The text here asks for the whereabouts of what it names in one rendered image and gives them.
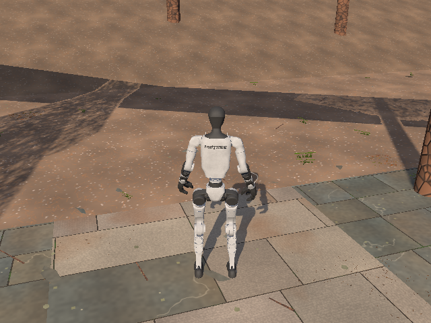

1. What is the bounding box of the left robot shin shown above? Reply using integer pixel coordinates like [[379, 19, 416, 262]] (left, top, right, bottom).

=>
[[194, 224, 203, 269]]

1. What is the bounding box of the right robot shin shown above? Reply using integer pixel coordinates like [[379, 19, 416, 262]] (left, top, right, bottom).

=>
[[227, 224, 236, 269]]

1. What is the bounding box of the right robot forearm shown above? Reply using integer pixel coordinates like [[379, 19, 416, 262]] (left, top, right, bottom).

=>
[[241, 164, 255, 190]]

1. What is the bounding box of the right robot hand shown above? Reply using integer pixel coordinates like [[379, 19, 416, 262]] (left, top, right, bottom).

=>
[[241, 187, 257, 201]]

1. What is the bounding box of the left robot hand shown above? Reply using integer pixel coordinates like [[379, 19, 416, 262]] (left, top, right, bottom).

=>
[[178, 181, 193, 194]]

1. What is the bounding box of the left robot forearm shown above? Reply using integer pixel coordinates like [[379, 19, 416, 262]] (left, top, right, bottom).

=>
[[179, 161, 191, 184]]

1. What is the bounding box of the robot shin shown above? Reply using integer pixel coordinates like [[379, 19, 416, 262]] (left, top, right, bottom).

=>
[[194, 224, 203, 269], [227, 224, 236, 269]]

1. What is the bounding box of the robot left upper arm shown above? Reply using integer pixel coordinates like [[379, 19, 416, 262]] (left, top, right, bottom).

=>
[[184, 135, 202, 172]]

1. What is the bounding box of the robot right upper arm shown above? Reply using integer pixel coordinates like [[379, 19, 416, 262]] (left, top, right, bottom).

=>
[[230, 136, 248, 174]]

